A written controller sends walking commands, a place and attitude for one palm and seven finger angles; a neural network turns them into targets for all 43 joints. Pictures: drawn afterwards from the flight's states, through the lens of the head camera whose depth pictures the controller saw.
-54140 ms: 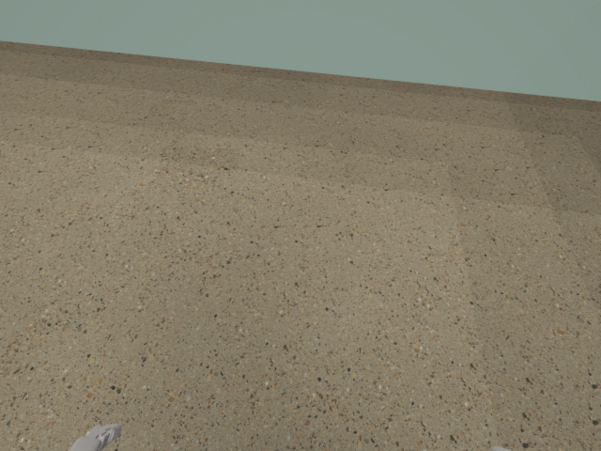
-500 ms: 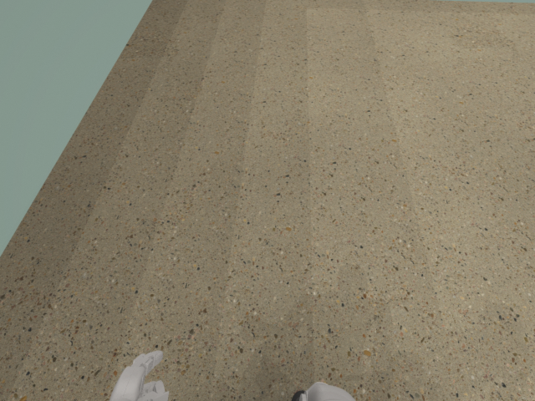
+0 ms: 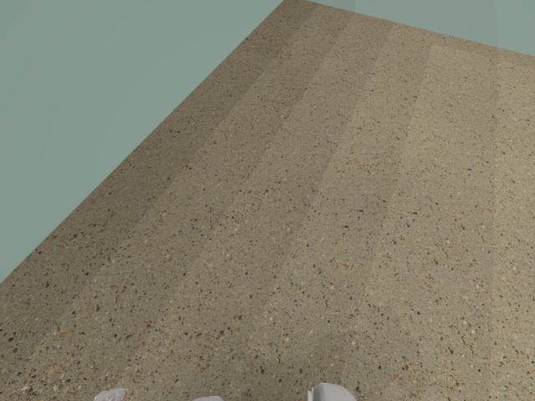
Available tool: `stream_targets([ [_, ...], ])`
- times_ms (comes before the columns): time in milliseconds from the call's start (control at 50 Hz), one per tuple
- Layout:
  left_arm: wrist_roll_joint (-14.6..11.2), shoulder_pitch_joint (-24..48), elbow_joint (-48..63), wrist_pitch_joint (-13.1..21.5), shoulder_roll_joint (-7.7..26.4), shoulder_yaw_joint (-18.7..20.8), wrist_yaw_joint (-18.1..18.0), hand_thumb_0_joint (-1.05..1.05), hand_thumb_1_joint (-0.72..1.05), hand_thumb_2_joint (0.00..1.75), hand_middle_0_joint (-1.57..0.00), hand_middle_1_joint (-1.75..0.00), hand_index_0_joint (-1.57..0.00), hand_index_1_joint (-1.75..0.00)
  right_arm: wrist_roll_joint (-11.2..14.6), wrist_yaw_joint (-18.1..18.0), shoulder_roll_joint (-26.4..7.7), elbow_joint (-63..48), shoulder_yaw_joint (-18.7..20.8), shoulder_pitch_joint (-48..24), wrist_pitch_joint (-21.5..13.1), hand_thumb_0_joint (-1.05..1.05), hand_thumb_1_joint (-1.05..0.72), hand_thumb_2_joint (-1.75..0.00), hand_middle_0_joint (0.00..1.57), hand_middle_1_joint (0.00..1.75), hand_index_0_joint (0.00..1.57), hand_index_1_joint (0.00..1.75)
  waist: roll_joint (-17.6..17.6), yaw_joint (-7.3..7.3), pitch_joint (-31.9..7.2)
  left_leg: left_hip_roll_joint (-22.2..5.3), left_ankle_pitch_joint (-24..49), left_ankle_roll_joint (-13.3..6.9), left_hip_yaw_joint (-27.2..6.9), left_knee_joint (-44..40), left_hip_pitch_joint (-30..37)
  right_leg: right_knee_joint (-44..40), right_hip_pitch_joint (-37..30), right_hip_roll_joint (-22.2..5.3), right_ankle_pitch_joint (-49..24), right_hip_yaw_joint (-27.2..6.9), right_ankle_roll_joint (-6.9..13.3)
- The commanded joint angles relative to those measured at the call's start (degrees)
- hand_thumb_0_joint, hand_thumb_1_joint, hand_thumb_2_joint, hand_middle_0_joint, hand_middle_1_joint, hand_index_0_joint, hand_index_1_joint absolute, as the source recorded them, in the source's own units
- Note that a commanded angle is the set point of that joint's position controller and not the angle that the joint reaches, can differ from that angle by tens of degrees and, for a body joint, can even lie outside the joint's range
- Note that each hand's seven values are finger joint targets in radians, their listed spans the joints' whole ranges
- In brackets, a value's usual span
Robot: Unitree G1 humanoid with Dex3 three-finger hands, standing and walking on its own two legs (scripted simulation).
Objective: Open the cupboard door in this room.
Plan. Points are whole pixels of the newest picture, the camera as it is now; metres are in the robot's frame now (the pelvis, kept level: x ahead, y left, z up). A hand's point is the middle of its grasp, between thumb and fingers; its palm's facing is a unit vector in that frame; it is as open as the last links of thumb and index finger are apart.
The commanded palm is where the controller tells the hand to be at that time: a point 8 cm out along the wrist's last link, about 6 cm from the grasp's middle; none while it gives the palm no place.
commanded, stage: turn to face it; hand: left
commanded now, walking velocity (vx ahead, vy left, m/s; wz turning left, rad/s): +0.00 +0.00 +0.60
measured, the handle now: out of the picture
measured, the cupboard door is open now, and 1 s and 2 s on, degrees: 47 47 47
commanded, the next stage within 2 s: none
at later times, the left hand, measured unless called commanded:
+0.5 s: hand out of the picture +0.00 +0.13 -0.16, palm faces +0.36 -0.90 -0.25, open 7.4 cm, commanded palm none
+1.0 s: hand out of the picture +0.03 +0.15 -0.15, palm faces +0.56 -0.77 -0.32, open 7.4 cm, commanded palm none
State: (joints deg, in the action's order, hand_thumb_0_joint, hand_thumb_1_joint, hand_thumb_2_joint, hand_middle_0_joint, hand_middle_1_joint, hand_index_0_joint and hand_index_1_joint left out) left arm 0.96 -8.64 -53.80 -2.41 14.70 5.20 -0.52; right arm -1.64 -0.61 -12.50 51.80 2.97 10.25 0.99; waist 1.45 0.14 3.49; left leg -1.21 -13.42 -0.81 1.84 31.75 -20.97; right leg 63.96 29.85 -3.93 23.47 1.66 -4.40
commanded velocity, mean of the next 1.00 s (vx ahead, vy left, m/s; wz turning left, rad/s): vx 0.00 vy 0.00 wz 0.60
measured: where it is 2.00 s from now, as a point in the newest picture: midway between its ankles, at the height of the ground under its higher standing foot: outside the picture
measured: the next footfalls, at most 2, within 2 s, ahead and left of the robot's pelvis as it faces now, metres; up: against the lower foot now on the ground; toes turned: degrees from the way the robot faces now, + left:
right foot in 0.16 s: +0.05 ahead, -0.15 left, +0.00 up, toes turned +3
left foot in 0.58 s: +0.02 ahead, +0.06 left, +0.00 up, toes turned +30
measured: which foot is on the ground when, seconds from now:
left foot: down 0.00-0.16, up 0.18-0.56, down 0.58-0.96, up 0.98-1.00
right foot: up 0.00-0.14, down 0.16-0.58, up 0.60-0.94, down 0.96-1.00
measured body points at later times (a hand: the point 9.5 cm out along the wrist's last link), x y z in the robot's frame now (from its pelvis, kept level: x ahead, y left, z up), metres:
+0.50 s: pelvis +0.02 -0.07 +0.01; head +0.09 -0.06 +0.45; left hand -0.02 +0.17 -0.14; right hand +0.22 -0.28 -0.14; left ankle -0.02 +0.06 -0.69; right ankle +0.01 -0.16 -0.73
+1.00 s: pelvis +0.05 -0.10 -0.01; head +0.11 -0.09 +0.44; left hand +0.00 +0.18 -0.12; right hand +0.25 -0.28 -0.17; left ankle -0.01 +0.03 -0.72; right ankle +0.11 -0.20 -0.74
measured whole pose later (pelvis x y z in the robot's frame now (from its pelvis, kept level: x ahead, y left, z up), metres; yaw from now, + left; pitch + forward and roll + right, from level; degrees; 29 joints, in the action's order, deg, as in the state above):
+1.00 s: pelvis +0.05 -0.10 -0.01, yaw +36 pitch +2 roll +1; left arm 1.0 -7.3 -49.0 -0.5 13.1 3.4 -0.8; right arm -0.9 0.5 -14.0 53.1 4.6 10.8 3.9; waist -2.7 1.3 5.0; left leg 1.3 -21.5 1.8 -5.4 39.6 -23.2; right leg 34.7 17.7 -2.3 19.8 2.1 -1.2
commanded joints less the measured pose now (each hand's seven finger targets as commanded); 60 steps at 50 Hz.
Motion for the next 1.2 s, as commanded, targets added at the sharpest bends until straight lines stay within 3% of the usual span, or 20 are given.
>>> stream_targets([
  [0, -0.2, 1.2, 5.7, 1.4, 1.8, -0.4, 0.0, 0.00, 0.90, 0.90, -0.20, -0.30, -0.20, -0.30, 0.0, -0.2, -12.1, -2.7, 3.4, 2.9, -0.6, 0.00, -0.90, -0.90, 0.20, 0.30, 0.20, 0.30, -9.4, 1.69, -9.1, -13.1, 20.6, -8.0, -14.7, -10.1, 12.4, -10.3, -0.6, 0.5, 1.6, -0.7, -0.6],
  [100, -0.5, -6.6, 4.4, 2.2, 3.3, -0.2, -0.2, 0.00, 0.90, 0.90, -0.20, -0.30, -0.20, -0.30, 0.5, 0.3, -12.6, -4.2, 4.0, -2.7, 0.7, 0.00, -0.90, -0.90, 0.20, 0.30, 0.20, 0.30, -8.7, -1.84, -8.6, -8.9, 12.0, -4.7, -15.5, -5.2, 1.6, -35.3, -19.3, 3.2, -8.1, 2.1, 0.3],
  [120, 0.1, -9.1, 4.1, 2.8, 6.7, 0.5, -0.7, 0.00, 0.90, 0.90, -0.20, -0.30, -0.20, -0.30, 1.1, 0.6, -9.9, -4.9, 3.8, -3.1, 0.8, 0.00, -0.90, -0.90, 0.20, 0.30, 0.20, 0.30, 0.0, -3.12, -8.8, -4.0, 1.7, -1.3, -11.9, 1.2, -6.3, -44.5, -27.3, -3.6, -8.7, -4.2, 1.9],
  [140, 1.0, -10.3, 4.3, 3.1, 13.2, 1.8, -1.1, 0.00, 0.90, 0.90, -0.20, -0.30, -0.20, -0.30, 1.3, 1.0, -5.5, -6.5, 3.0, -3.8, 0.9, 0.00, -0.90, -0.90, 0.20, 0.30, 0.20, 0.30, 18.5, -4.14, -7.6, 5.2, -17.5, 3.8, -1.7, 16.6, -16.3, -50.2, -30.1, -20.4, -12.0, -22.5, 8.3],
  [160, 0.5, -9.2, 4.7, 2.9, 13.5, 1.2, -1.4, 0.00, 0.90, 0.90, -0.20, -0.30, -0.20, -0.30, 0.8, 1.2, -8.2, -6.7, 3.4, -5.8, 1.1, 0.00, -0.90, -0.90, 0.20, 0.30, 0.20, 0.30, 16.5, -4.19, -5.8, 2.5, -23.3, 3.2, -4.3, 30.6, -15.5, -49.4, -22.6, -26.0, -18.3, -23.7, 12.8],
  [200, 0.2, -2.9, 5.9, 3.3, 7.9, 0.0, -1.6, 0.00, 0.90, 0.90, -0.20, -0.30, -0.20, -0.30, 0.5, 1.6, -7.2, -3.9, 3.5, -4.1, 1.9, 0.00, -0.90, -0.90, 0.20, 0.30, 0.20, 0.30, 12.4, -0.07, -2.9, -0.2, -15.3, 3.9, -5.3, 39.9, -15.6, -46.3, -19.6, -18.5, -24.5, -14.0, 11.9],
  [260, 0.2, -2.7, 6.4, 3.5, 5.8, -0.6, -1.6, 0.00, 0.90, 0.90, -0.20, -0.30, -0.20, -0.30, 0.8, 2.3, -5.3, -2.9, 2.6, -3.8, 2.2, 0.00, -0.90, -0.90, 0.20, 0.30, 0.20, 0.30, 10.7, 0.60, -4.7, -0.7, -10.8, 5.3, -1.4, 35.7, -14.6, -41.7, -25.5, -13.5, -39.7, -0.9, 9.3],
  [420, 0.6, -10.1, 4.1, 3.5, 8.5, 0.4, -1.5, 0.00, 0.90, 0.90, -0.20, -0.30, -0.20, -0.30, 1.1, 2.6, -3.7, -4.1, 1.2, -10.3, 1.9, 0.00, -0.90, -0.90, 0.20, 0.30, 0.20, 0.30, 9.7, -3.24, -5.1, 0.1, -11.6, 4.6, 4.4, 15.4, -7.7, -37.9, -31.3, -16.6, -50.4, 3.3, 10.1],
  [520, 0.2, -6.7, 4.4, 3.4, 9.7, 1.2, -0.9, 0.00, 0.90, 0.90, -0.20, -0.30, -0.20, -0.30, 0.8, 2.2, -5.8, -3.5, 1.8, -4.1, 1.1, 0.00, -0.90, -0.90, 0.20, 0.30, 0.20, 0.30, 7.0, 0.94, -7.8, 1.7, -1.8, 2.2, 6.4, -1.3, 7.7, -28.2, -24.6, -16.8, -46.4, 8.2, 7.1],
  [540, -0.1, -5.3, 5.1, 3.3, 8.7, 1.0, -0.7, 0.00, 0.90, 0.90, -0.20, -0.30, -0.20, -0.30, 0.5, 2.1, -8.8, -2.4, 2.7, 0.7, 0.6, 0.00, -0.90, -0.90, 0.20, 0.30, 0.20, 0.30, 1.1, 3.77, -10.6, -2.3, 9.3, 0.4, 1.6, -6.6, 18.3, -18.4, -16.8, -14.8, -36.9, 9.9, 4.4],
  [560, -0.7, -3.3, 7.6, 2.9, 4.5, 0.1, -0.1, 0.00, 0.90, 0.90, -0.20, -0.30, -0.20, -0.30, 0.0, 1.6, -16.0, -1.9, 4.5, 5.2, 0.2, 0.00, -0.90, -0.90, 0.20, 0.30, 0.20, 0.30, -17.6, 6.39, -11.8, -19.4, 30.9, -8.6, -22.0, -8.9, 27.1, -4.1, 1.3, -5.2, 5.0, 10.6, -0.3],
  [580, -0.1, 0.7, 9.8, 1.9, 4.3, -0.5, -0.6, 0.00, 0.90, 0.90, -0.20, -0.30, -0.20, -0.30, 0.6, 1.0, -18.1, -0.7, 4.8, 8.2, 0.8, 0.00, -0.90, -0.90, 0.20, 0.30, 0.20, 0.30, -16.3, 7.14, -11.8, -24.7, 42.3, -14.2, -26.1, -9.0, 25.4, 3.1, 5.9, -3.0, 15.5, 2.7, 0.0],
  [700, 0.4, -1.8, 6.0, 0.6, 4.4, 0.3, 0.2, 0.00, 0.90, 0.90, -0.20, -0.30, -0.20, -0.30, 0.3, 0.0, -12.1, -4.3, 2.8, -3.0, -0.1, 0.00, -0.90, -0.90, 0.20, 0.30, 0.20, 0.30, -8.6, 0.33, -5.0, -11.9, 14.5, -7.5, -13.7, -13.3, 9.9, 1.9, 1.8, -2.2, -1.1, -1.7, -0.4],
  [900, -0.3, -4.7, 6.9, 1.8, 3.6, -0.1, -0.1, 0.00, 0.90, 0.90, -0.20, -0.30, -0.20, -0.30, 0.4, 0.5, -12.5, -4.7, 4.1, -4.0, 0.8, 0.00, -0.90, -0.90, 0.20, 0.30, 0.20, 0.30, -10.5, -1.85, -7.3, -8.0, 10.0, -5.6, -18.0, -6.2, 1.0, -32.3, -18.9, 3.3, -6.2, 1.4, 0.3],
  [920, -0.1, -7.7, 6.3, 2.5, 5.8, 0.5, -0.4, 0.00, 0.90, 0.90, -0.20, -0.30, -0.20, -0.30, 0.8, 0.6, -10.8, -5.0, 4.0, -4.4, 0.7, 0.00, -0.90, -0.90, 0.20, 0.30, 0.20, 0.30, -5.0, -3.41, -8.6, -4.6, 5.3, -2.8, -15.7, -1.4, -3.7, -41.3, -26.5, 0.0, -10.5, -1.2, 0.8],
  [940, 0.9, -9.7, 6.1, 3.3, 11.7, 1.6, -1.0, 0.00, 0.90, 0.90, -0.20, -0.30, -0.20, -0.30, 1.4, 1.0, -6.4, -5.8, 3.4, -3.1, 0.7, 0.00, -0.90, -0.90, 0.20, 0.30, 0.20, 0.30, 12.3, -4.24, -10.0, 3.3, -10.7, 1.9, -7.0, 11.8, -14.1, -48.7, -34.2, -15.1, -11.1, -16.5, 5.2],
  [960, 0.7, -8.4, 6.6, 3.0, 14.0, 1.5, -1.4, 0.00, 0.90, 0.90, -0.20, -0.30, -0.20, -0.30, 1.0, 1.0, -7.0, -6.5, 3.4, -4.7, 0.6, 0.00, -0.90, -0.90, 0.20, 0.30, 0.20, 0.30, 18.0, -4.33, -8.1, 4.3, -23.4, 3.3, -3.8, 27.0, -15.8, -48.9, -27.8, -25.9, -20.1, -24.7, 11.4],
  [980, 0.4, -6.1, 7.1, 3.0, 11.7, 0.7, -1.5, 0.00, 0.90, 0.90, -0.20, -0.30, -0.20, -0.30, 0.7, 1.3, -8.0, -5.9, 3.4, -3.8, 0.9, 0.00, -0.90, -0.90, 0.20, 0.30, 0.20, 0.30, 11.3, -2.72, -6.4, 1.8, -20.6, 2.9, -6.3, 35.3, -14.8, -47.1, -23.4, -24.1, -21.4, -19.1, 13.4],
  [1040, 0.0, -0.3, 8.1, 3.0, 6.3, -0.6, -1.6, 0.00, 0.90, 0.90, -0.20, -0.30, -0.20, -0.30, 0.7, 1.9, -6.6, -2.6, 3.2, -1.6, 2.1, 0.00, -0.90, -0.90, 0.20, 0.30, 0.20, 0.30, 11.7, 0.97, -5.1, -0.8, -12.0, 4.8, -3.7, 40.0, -15.1, -42.5, -24.4, -15.1, -35.9, -4.8, 10.3],
  [1180, 0.3, -7.2, 6.0, 3.3, 7.9, 0.1, -1.5, 0.00, 0.90, 0.90, -0.20, -0.30, -0.20, -0.30, 1.0, 2.5, -4.0, -3.0, 1.8, -6.8, 2.3, 0.00, -0.90, -0.90, 0.20, 0.30, 0.20, 0.30, 8.6, -2.03, -4.9, -0.2, -10.8, 5.4, 2.5, 22.0, -10.1, -40.0, -30.0, -15.6, -44.6, 3.1, 9.6],
])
